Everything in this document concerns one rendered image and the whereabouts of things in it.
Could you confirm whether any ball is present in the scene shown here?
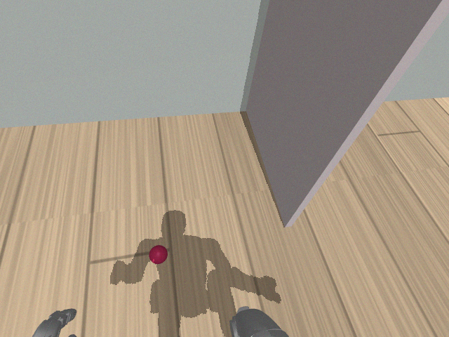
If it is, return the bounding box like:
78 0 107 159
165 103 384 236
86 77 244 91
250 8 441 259
149 245 168 264

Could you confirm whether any left robot hand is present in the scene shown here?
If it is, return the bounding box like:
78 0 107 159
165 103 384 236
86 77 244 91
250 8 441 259
32 309 76 337

